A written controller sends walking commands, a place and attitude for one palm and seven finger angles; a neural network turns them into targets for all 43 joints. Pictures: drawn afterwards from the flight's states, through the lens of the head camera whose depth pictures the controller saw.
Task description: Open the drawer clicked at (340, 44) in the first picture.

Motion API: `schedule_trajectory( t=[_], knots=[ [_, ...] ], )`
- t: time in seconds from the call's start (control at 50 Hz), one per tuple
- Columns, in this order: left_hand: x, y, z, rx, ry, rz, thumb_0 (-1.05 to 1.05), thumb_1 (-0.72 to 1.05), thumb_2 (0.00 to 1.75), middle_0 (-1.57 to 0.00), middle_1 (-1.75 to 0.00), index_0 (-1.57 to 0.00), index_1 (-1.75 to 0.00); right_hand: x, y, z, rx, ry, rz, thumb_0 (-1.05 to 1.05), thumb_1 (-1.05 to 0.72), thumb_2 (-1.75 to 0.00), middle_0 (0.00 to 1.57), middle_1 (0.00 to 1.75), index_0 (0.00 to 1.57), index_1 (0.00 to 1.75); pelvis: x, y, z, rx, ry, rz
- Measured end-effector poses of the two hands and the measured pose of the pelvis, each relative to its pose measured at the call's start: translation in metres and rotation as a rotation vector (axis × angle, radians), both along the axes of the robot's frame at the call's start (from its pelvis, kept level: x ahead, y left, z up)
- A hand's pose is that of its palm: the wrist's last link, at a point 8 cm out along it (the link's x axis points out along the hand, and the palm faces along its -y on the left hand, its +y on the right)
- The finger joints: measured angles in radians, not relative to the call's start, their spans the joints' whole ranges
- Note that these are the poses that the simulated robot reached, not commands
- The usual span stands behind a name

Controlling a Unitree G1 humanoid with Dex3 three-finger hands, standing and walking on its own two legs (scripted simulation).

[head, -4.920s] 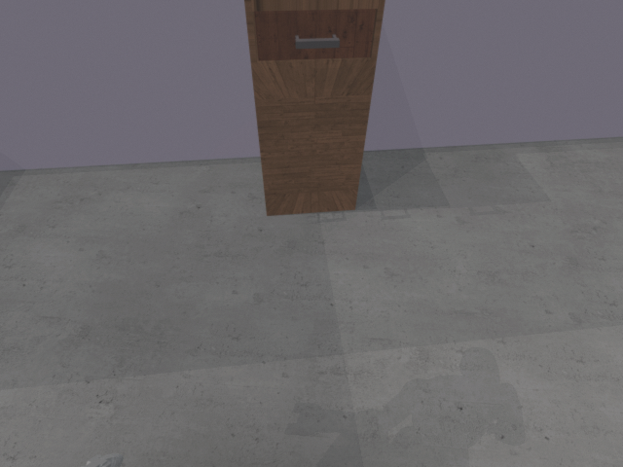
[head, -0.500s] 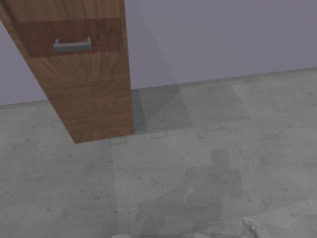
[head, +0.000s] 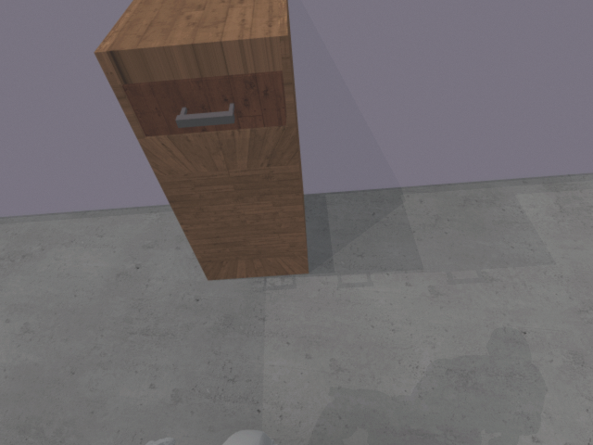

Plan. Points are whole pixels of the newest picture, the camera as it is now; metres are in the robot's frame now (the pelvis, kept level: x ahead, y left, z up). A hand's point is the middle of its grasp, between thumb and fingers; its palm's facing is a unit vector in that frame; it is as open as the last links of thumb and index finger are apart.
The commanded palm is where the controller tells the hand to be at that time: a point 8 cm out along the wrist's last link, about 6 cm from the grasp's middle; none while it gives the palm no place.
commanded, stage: take the last steps up to it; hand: left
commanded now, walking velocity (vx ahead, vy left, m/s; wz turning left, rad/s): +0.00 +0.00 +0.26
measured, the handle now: (206, 114) +0.80 +0.25 +0.01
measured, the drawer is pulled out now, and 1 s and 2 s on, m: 0.00 0.00 0.00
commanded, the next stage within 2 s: come to a stop and stand still in 0.96 s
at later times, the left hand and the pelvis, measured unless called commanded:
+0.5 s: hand out of the picture +0.01 +0.24 -0.18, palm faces +0.12 -0.98 -0.16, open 7.4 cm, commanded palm none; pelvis +0.05 +0.06 +0.01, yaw +4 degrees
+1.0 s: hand (201, 367) +0.27 +0.20 -0.16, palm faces +0.10 -0.97 -0.22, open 7.2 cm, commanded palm none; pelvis +0.21 +0.01 +0.00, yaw +4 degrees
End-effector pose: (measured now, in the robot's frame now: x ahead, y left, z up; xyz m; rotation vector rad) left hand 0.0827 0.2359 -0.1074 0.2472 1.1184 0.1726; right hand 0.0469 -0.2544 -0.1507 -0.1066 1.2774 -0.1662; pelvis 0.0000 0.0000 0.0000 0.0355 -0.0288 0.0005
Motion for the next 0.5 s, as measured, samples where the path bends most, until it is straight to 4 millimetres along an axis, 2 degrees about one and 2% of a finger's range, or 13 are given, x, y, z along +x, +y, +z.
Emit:
schedule_trajectory(
  t=[0.08, 0.16, 0.26, 0.32, 0.36, 0.4, 0.5],
  knots=[
    [-0.027, -0.001, -0.006, -0.022, 0.048, 0.050, 0.00, 0.90, 0.90, -0.21, -0.30, -0.20, -0.30, -0.002, 0.002, 0.005, -0.011, 0.038, 0.033, 0.01, -0.90, -0.90, 0.20, 0.30, 0.20, 0.30, -0.001, 0.001, 0.003, 0.001, 0.001, 0.029],
    [-0.061, 0.009, -0.016, -0.048, 0.108, 0.114, 0.00, 0.91, 0.90, -0.21, -0.30, -0.20, -0.30, 0.006, 0.013, 0.011, -0.028, 0.052, 0.085, 0.01, -0.91, -0.90, 0.20, 0.30, 0.20, 0.30, -0.001, 0.008, 0.003, -0.012, 0.006, 0.055],
    [-0.111, 0.031, -0.035, -0.089, 0.218, 0.196, 0.00, 0.91, 0.90, -0.21, -0.30, -0.20, -0.30, 0.031, 0.041, 0.019, -0.055, 0.001, 0.152, 0.01, -0.91, -0.90, 0.20, 0.30, 0.20, 0.30, 0.005, 0.029, -0.001, -0.039, 0.015, 0.075],
    [-0.132, 0.044, -0.048, -0.114, 0.308, 0.219, 0.00, 0.91, 0.90, -0.21, -0.30, -0.20, -0.30, 0.040, 0.060, 0.021, -0.072, -0.045, 0.156, 0.01, -0.90, -0.90, 0.20, 0.30, 0.20, 0.30, 0.012, 0.043, -0.007, -0.050, 0.012, 0.069],
    [-0.134, 0.050, -0.047, -0.124, 0.353, 0.209, 0.01, 0.91, 0.90, -0.20, -0.30, -0.20, -0.30, 0.037, 0.072, 0.025, -0.070, -0.051, 0.140, 0.00, -0.90, -0.90, 0.20, 0.30, 0.20, 0.30, 0.019, 0.048, -0.003, -0.052, 0.006, 0.063],
    [-0.125, 0.054, -0.044, -0.136, 0.359, 0.200, 0.01, 0.91, 0.90, -0.20, -0.30, -0.20, -0.30, 0.029, 0.078, 0.029, -0.075, -0.030, 0.117, 0.00, -0.92, -0.90, 0.20, 0.30, 0.20, 0.30, 0.026, 0.053, 0.002, -0.055, 0.003, 0.065],
    [-0.077, 0.058, -0.040, -0.148, 0.294, 0.179, 0.01, 0.91, 0.90, -0.20, -0.30, -0.19, -0.30, 0.002, 0.089, 0.028, -0.059, 0.087, 0.077, 0.00, -0.92, -0.90, 0.20, 0.30, 0.20, 0.30, 0.049, 0.060, 0.008, -0.054, 0.000, 0.068]
  ],
)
